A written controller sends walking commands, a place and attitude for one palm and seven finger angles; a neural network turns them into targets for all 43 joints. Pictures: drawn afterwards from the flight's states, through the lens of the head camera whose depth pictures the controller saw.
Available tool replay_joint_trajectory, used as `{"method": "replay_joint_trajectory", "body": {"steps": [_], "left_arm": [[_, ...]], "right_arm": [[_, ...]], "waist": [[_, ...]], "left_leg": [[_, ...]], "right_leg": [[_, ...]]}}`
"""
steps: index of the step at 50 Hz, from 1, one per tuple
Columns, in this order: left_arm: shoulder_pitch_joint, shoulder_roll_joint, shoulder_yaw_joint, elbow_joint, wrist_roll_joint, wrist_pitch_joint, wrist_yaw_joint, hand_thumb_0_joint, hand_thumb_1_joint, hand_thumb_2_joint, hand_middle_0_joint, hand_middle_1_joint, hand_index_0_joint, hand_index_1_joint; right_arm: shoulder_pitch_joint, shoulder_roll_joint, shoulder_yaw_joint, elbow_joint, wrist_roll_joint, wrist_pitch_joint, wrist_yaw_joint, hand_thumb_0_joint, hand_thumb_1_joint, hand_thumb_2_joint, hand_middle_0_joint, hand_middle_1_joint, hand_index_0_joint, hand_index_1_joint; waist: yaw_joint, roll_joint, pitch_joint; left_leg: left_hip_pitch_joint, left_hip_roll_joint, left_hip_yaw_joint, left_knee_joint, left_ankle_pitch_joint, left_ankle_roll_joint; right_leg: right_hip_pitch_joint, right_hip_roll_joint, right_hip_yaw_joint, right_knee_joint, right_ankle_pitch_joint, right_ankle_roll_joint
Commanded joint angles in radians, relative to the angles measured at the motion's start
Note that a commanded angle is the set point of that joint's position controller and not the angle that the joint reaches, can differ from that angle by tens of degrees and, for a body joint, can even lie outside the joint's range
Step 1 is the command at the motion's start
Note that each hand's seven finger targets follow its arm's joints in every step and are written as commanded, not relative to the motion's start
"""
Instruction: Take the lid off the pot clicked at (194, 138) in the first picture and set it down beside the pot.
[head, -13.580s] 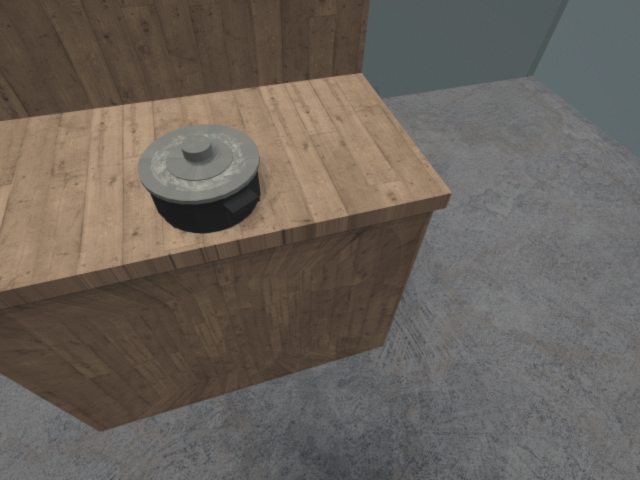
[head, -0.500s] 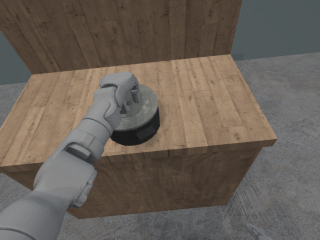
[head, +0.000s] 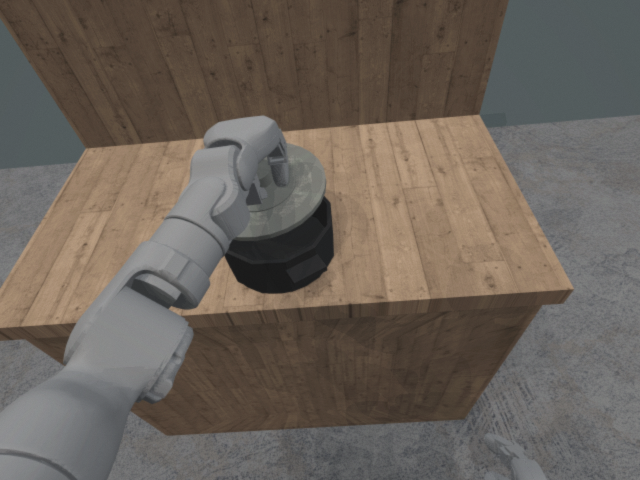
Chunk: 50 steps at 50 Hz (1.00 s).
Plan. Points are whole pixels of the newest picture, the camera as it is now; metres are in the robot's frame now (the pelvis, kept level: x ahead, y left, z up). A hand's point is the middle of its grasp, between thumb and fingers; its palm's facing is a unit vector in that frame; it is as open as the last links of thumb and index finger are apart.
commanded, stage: lift the lid straight up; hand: left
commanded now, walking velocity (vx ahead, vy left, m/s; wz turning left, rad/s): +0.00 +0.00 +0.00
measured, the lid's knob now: (256, 174) +0.49 +0.08 +0.13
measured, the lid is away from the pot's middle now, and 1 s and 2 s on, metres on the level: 0.02 0.02 0.09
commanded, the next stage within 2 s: move the lid sideways beside the pot in 1.16 s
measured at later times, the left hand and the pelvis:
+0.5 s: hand (257, 152) +0.46 +0.06 +0.19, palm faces -0.23 -0.06 -0.97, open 5.7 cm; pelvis -0.01 +0.00 +0.00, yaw +0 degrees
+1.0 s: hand (240, 124) +0.46 +0.07 +0.23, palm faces -0.18 -0.06 -0.98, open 5.6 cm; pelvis -0.01 +0.00 +0.00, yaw +0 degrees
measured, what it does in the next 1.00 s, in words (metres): stands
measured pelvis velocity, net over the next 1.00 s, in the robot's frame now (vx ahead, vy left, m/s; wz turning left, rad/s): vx -0.01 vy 0.00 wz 0.00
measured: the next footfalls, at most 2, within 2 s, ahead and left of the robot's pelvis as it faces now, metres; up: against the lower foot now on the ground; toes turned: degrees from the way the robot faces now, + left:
none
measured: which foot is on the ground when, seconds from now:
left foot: down 0.00-1.00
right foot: down 0.00-1.00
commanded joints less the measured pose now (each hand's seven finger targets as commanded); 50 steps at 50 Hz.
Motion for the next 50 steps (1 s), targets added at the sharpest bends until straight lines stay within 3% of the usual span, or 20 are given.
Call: {"method": "replay_joint_trajectory", "body": {"steps": [1,7,9,11,15,19,23,25,26,27,28,30,34,35,37,40,42,46,48,50], "left_arm": [[-0.646,0.211,0.086,-0.245,0.041,-0.002,0.042,0.0,0.612,1.062,-0.798,-0.99,-1.006,-1.079],[-0.701,0.23,0.1,-0.248,0.041,0.01,0.032,0.0,0.612,1.062,-0.798,-0.99,-1.006,-1.079],[-0.707,0.179,0.053,-0.25,0.046,0.01,0.025,0.0,0.612,1.062,-0.798,-0.99,-1.006,-1.079],[-0.703,0.242,0.114,-0.231,0.042,0.008,0.025,0.0,0.612,1.062,-0.798,-0.99,-1.006,-1.079],[-0.74,0.2,0.069,-0.213,0.048,0.008,0.018,0.0,0.612,1.062,-0.798,-0.99,-1.006,-1.079],[-0.764,0.214,0.082,-0.151,0.051,0.009,0.015,0.0,0.612,1.062,-0.798,-0.99,-1.006,-1.079],[-0.805,0.287,0.135,-0.171,0.061,-0.006,0.017,0.0,0.612,1.062,-0.798,-0.99,-1.006,-1.079],[-0.799,0.223,0.083,-0.123,0.066,0.004,0.008,0.0,0.612,1.062,-0.798,-0.99,-1.006,-1.079],[-0.802,0.226,0.096,-0.165,0.053,-0.006,0.006,0.0,0.612,1.062,-0.798,-0.99,-1.006,-1.079],[-0.807,0.282,0.137,-0.167,0.057,-0.008,0.007,0.0,0.612,1.062,-0.798,-0.99,-1.006,-1.079],[-0.814,0.294,0.143,-0.159,0.059,-0.006,0.005,0.0,0.612,1.062,-0.798,-0.99,-1.006,-1.079],[-0.813,0.267,0.115,-0.156,0.061,-0.005,-0.004,0.0,0.612,1.062,-0.798,-0.99,-1.006,-1.079],[-0.801,0.299,0.139,-0.142,0.061,-0.004,-0.013,0.0,0.612,1.062,-0.798,-0.99,-1.006,-1.079],[-0.799,0.279,0.124,-0.144,0.058,-0.001,-0.017,0.0,0.612,1.062,-0.798,-0.99,-1.006,-1.079],[-0.834,0.325,0.153,-0.196,0.058,-0.013,-0.019,0.0,0.612,1.062,-0.798,-0.99,-1.006,-1.079],[-0.83,0.288,0.119,-0.154,0.065,-0.002,-0.027,0.0,0.612,1.062,-0.798,-0.99,-1.006,-1.079],[-0.859,0.322,0.139,-0.182,0.062,-0.008,-0.029,0.0,0.612,1.062,-0.798,-0.99,-1.006,-1.079],[-0.871,0.251,0.089,-0.187,0.046,-0.007,-0.04,0.0,0.612,1.062,-0.798,-0.99,-1.006,-1.079],[-0.906,0.309,0.13,-0.169,0.055,-0.003,-0.038,0.0,0.612,1.062,-0.798,-0.99,-1.006,-1.079],[-0.884,0.258,0.086,-0.097,0.059,0.008,-0.042,0.0,0.612,1.062,-0.798,-0.99,-1.006,-1.079]], "right_arm": [[-0.071,-0.096,-0.031,-0.139,0.002,-0.033,-0.004,0.0,-0.9,-0.9,0.2,0.3,0.2,0.3],[-0.085,-0.097,-0.027,-0.137,0.0,-0.032,-0.004,0.0,-0.9,-0.9,0.2,0.3,0.2,0.3],[-0.087,-0.089,-0.028,-0.138,0.001,-0.036,-0.003,0.0,-0.9,-0.9,0.2,0.3,0.2,0.3],[-0.082,-0.097,-0.028,-0.136,-0.003,-0.037,-0.006,0.0,-0.9,-0.9,0.2,0.3,0.2,0.3],[-0.09,-0.089,-0.021,-0.136,0.0,-0.041,-0.008,0.0,-0.9,-0.9,0.2,0.3,0.2,0.3],[-0.083,-0.092,-0.017,-0.129,-0.003,-0.041,-0.014,0.0,-0.9,-0.9,0.2,0.3,0.2,0.3],[-0.083,-0.092,-0.018,-0.137,-0.007,-0.056,-0.021,0.0,-0.9,-0.9,0.2,0.3,0.2,0.3],[-0.075,-0.094,-0.017,-0.127,-0.002,-0.05,-0.018,0.0,-0.9,-0.9,0.2,0.3,0.2,0.3],[-0.074,-0.093,-0.02,-0.14,-0.005,-0.056,-0.017,0.0,-0.9,-0.9,0.2,0.3,0.2,0.3],[-0.08,-0.097,-0.02,-0.141,-0.008,-0.06,-0.018,0.0,-0.9,-0.9,0.2,0.3,0.2,0.3],[-0.082,-0.096,-0.019,-0.14,-0.008,-0.062,-0.02,0.0,-0.9,-0.9,0.2,0.3,0.2,0.3],[-0.077,-0.095,-0.019,-0.139,-0.004,-0.064,-0.019,0.0,-0.9,-0.9,0.2,0.3,0.2,0.3],[-0.084,-0.1,-0.019,-0.142,-0.001,-0.065,-0.018,0.0,-0.9,-0.9,0.2,0.3,0.2,0.3],[-0.083,-0.099,-0.018,-0.144,-0.001,-0.066,-0.017,0.0,-0.9,-0.9,0.2,0.3,0.2,0.3],[-0.091,-0.1,-0.02,-0.154,-0.003,-0.072,-0.017,0.0,-0.9,-0.9,0.2,0.3,0.2,0.3],[-0.086,-0.1,-0.02,-0.143,0.002,-0.069,-0.018,0.0,-0.9,-0.9,0.2,0.3,0.2,0.3],[-0.091,-0.104,-0.017,-0.15,0.001,-0.072,-0.019,0.0,-0.9,-0.9,0.2,0.3,0.2,0.3],[-0.08,-0.1,-0.022,-0.147,0.001,-0.078,-0.016,0.0,-0.9,-0.9,0.2,0.3,0.2,0.3],[-0.085,-0.102,-0.017,-0.142,0.001,-0.079,-0.021,0.0,-0.9,-0.9,0.2,0.3,0.2,0.3],[-0.081,-0.103,-0.01,-0.131,0.005,-0.075,-0.024,0.0,-0.9,-0.9,0.2,0.3,0.2,0.3]], "waist": [[-0.002,-0.13,-0.448],[0.001,-0.134,-0.434],[-0.004,-0.123,-0.444],[0.005,-0.162,-0.449],[0.002,-0.147,-0.43],[0.0,-0.153,-0.405],[0.01,-0.156,-0.461],[-0.002,-0.174,-0.411],[0.005,-0.159,-0.439],[0.011,-0.156,-0.462],[0.012,-0.165,-0.46],[0.007,-0.167,-0.451],[0.013,-0.189,-0.426],[0.013,-0.185,-0.42],[0.019,-0.174,-0.453],[0.008,-0.171,-0.408],[0.012,-0.159,-0.433],[0.0,-0.142,-0.431],[0.003,-0.163,-0.423],[-0.006,-0.158,-0.37]], "left_leg": [[0.191,-0.031,0.017,0.0,0.36,0.054],[0.193,-0.03,0.015,-0.013,0.321,0.049],[0.213,-0.03,0.01,-0.007,0.336,0.049],[0.196,-0.03,0.007,-0.008,0.327,0.051],[0.189,-0.033,0.011,-0.02,0.293,0.049],[0.165,-0.034,0.016,-0.031,0.252,0.048],[0.173,-0.036,0.018,-0.028,0.267,0.054],[0.152,-0.032,0.022,-0.036,0.252,0.05],[0.167,-0.035,0.019,-0.033,0.269,0.054],[0.175,-0.034,0.02,-0.029,0.27,0.055],[0.167,-0.037,0.021,-0.031,0.26,0.056],[0.166,-0.037,0.025,-0.029,0.274,0.057],[0.147,-0.037,0.028,-0.036,0.258,0.058],[0.147,-0.037,0.028,-0.038,0.253,0.059],[0.164,-0.035,0.024,-0.038,0.26,0.059],[0.16,-0.033,0.029,-0.038,0.243,0.057],[0.162,-0.034,0.026,-0.04,0.243,0.057],[0.191,-0.032,0.016,-0.031,0.272,0.057],[0.175,-0.033,0.018,-0.039,0.23,0.057],[0.149,-0.033,0.022,-0.05,0.199,0.052]], "right_leg": [[0.163,0.045,-0.078,-0.014,0.484,-0.054],[0.156,0.047,-0.082,-0.018,0.445,-0.054],[0.139,0.048,-0.085,-0.015,0.443,-0.056],[0.165,0.046,-0.081,-0.019,0.444,-0.056],[0.146,0.046,-0.082,-0.02,0.417,-0.054],[0.139,0.044,-0.079,-0.028,0.383,-0.053],[0.183,0.039,-0.065,-0.027,0.411,-0.05],[0.151,0.041,-0.075,-0.033,0.394,-0.05],[0.169,0.038,-0.072,-0.033,0.408,-0.052],[0.185,0.039,-0.066,-0.031,0.413,-0.05],[0.191,0.037,-0.064,-0.031,0.413,-0.048],[0.184,0.037,-0.064,-0.034,0.431,-0.047],[0.186,0.036,-0.063,-0.038,0.421,-0.045],[0.182,0.036,-0.064,-0.041,0.414,-0.044],[0.204,0.034,-0.06,-0.039,0.417,-0.046],[0.163,0.037,-0.066,-0.046,0.389,-0.046],[0.182,0.036,-0.061,-0.045,0.387,-0.047],[0.151,0.037,-0.071,-0.046,0.388,-0.053],[0.157,0.039,-0.066,-0.05,0.359,-0.048],[0.116,0.039,-0.072,-0.056,0.324,-0.049]]}}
